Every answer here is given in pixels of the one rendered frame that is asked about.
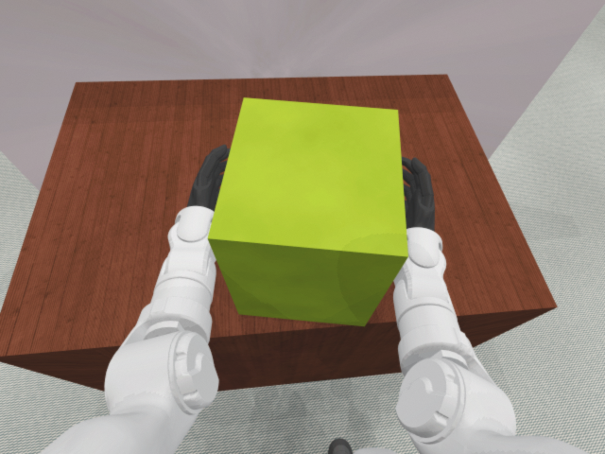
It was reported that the pedestal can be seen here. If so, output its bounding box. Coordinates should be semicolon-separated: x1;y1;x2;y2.
0;75;557;392

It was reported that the robot left hand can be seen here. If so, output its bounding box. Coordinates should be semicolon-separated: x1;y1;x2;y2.
187;145;231;212

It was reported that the robot left forearm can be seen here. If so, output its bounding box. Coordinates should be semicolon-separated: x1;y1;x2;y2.
105;206;216;412

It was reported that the robot right hand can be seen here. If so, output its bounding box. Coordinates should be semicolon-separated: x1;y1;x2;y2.
402;157;435;232

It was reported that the robot left upper arm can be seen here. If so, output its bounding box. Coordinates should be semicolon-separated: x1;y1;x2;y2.
40;330;219;454

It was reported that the robot right forearm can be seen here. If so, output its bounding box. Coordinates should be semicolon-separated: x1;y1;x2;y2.
393;227;496;386

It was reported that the carton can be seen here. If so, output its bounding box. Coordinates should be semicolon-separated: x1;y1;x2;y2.
208;97;408;326

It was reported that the robot right upper arm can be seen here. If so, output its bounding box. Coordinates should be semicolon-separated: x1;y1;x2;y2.
395;358;590;454

